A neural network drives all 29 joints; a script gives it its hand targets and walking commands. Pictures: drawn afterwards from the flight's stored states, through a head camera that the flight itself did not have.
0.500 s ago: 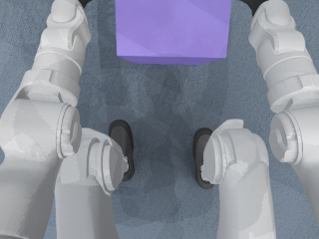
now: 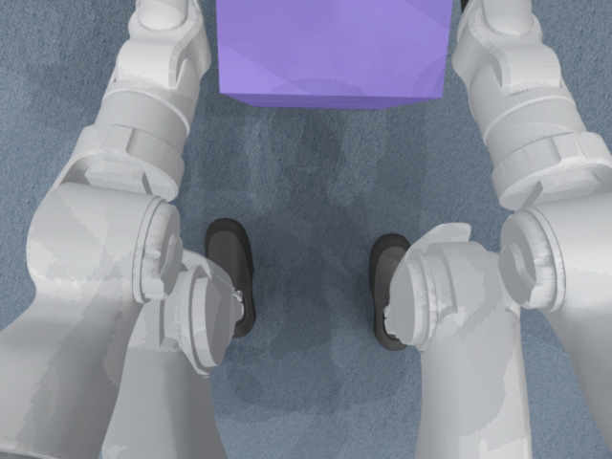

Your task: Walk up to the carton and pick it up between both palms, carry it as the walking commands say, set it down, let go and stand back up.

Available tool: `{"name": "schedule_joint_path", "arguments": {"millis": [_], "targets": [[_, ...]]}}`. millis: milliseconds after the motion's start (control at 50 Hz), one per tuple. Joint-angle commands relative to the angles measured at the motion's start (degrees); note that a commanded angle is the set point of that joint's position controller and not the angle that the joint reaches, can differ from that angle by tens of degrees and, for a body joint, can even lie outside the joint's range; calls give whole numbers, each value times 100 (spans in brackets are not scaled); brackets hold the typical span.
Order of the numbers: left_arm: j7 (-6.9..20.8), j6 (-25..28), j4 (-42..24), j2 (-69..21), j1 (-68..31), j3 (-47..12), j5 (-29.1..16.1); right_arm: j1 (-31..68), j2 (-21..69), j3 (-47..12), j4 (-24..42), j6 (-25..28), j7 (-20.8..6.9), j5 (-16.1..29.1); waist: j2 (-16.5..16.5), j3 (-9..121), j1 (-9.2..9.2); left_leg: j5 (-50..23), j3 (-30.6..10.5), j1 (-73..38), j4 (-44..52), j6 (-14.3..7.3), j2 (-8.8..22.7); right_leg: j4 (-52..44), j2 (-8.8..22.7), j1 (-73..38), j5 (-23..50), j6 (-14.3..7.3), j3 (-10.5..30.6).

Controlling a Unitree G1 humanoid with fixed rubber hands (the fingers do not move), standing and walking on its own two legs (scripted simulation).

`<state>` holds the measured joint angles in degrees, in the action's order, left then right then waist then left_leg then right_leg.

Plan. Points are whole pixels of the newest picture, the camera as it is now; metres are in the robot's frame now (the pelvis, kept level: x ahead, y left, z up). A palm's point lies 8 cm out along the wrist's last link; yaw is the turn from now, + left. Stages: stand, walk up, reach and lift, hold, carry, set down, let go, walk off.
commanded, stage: reach and lift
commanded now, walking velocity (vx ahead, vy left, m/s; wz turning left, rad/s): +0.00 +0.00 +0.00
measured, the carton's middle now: (324, 12) +0.54 -0.01 -0.25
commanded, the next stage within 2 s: none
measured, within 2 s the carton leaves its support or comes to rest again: leaves its support in 0.56 s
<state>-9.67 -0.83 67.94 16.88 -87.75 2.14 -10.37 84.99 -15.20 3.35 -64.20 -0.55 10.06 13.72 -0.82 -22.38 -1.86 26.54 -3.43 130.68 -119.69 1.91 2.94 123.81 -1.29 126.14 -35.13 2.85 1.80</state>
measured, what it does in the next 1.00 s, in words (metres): stands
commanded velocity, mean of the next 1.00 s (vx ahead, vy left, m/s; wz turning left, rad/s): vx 0.00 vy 0.00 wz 0.00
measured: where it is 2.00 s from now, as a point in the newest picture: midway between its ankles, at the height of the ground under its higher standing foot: (312, 303)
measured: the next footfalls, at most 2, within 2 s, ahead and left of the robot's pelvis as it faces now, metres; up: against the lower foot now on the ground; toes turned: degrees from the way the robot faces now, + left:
none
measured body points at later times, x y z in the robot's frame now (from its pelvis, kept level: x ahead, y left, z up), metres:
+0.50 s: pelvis +0.00 +0.01 -0.02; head +0.37 +0.00 +0.23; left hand +0.57 +0.14 -0.19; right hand +0.56 -0.15 -0.19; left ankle +0.14 +0.14 -0.35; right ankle +0.10 -0.13 -0.35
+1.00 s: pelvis +0.01 +0.01 +0.01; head +0.35 +0.01 +0.29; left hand +0.57 +0.13 -0.13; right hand +0.56 -0.14 -0.12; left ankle +0.14 +0.15 -0.35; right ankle +0.10 -0.13 -0.35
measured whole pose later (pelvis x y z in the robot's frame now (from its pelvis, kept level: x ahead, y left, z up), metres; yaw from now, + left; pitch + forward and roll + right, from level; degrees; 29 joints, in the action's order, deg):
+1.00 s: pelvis +0.01 +0.01 +0.01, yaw -1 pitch +43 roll -1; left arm -7.3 -15.8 49.5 8.4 -76.8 18.5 5.1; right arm 75.3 -4.5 24.8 -44.5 -15.4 5.6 -6.7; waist -0.6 -7.7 -1.2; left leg 27.5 -5.0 133.1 -117.6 4.0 -1.4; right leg 120.8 -2.8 129.3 -34.6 4.1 3.2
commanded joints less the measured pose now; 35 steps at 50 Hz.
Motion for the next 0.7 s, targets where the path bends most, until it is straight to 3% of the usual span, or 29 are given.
{"name": "schedule_joint_path", "arguments": {"millis": [0, 80, 160, 260, 400, 500, 680], "targets": [[198, 137, -643, -483, -1758, -183, -19, 1792, 573, -282, 674, 87, -240, -21, 233, 7155, 59, -1521, 629, -4447, 460, -13, -647, -1278, -432, -2592, 1746, 68, -546], [570, 56, -697, -1950, -2175, -338, 132, 2392, 2097, -574, 821, 2, -610, -110, 169, 7062, 143, -1454, 667, -4247, 397, -33, -746, -1251, -514, -2647, 1751, 50, -512], [1268, -164, -916, -4124, -2755, -447, 429, 3082, 4323, -755, 860, -269, -1322, -412, 106, 6739, 329, -1253, 759, -3751, 281, -50, -878, -1069, -629, -2604, 1691, 22, -516], [1677, -496, -1223, -5059, -2783, -250, 646, 3095, 5199, -586, 1106, -637, -1764, -764, 36, 6745, 362, -1088, 902, -3551, 211, -53, -932, -950, -677, -2414, 1436, 12, -690], [1865, -719, -1338, -5622, -2606, -235, 598, 3035, 5625, -502, 1539, -907, -2046, -956, -19, 6862, 177, -1163, 919, -3618, 152, -94, -971, -910, -648, -2160, 1361, -29, -833], [1862, -729, -1564, -5712, -2558, -374, 496, 2621, 5858, -433, 1536, -975, -2089, -1011, 16, 7131, 148, -1459, 924, -3594, 131, -98, -998, -899, -662, -2223, 1737, -44, -825], [1812, -879, -2264, -6099, -2599, -663, 479, 2509, 6316, -758, 2094, -1170, -2037, -1031, 86, 8595, 156, -2033, 1008, -4104, 233, -55, -1053, -1018, -719, -2645, 2305, 11, -818]]}}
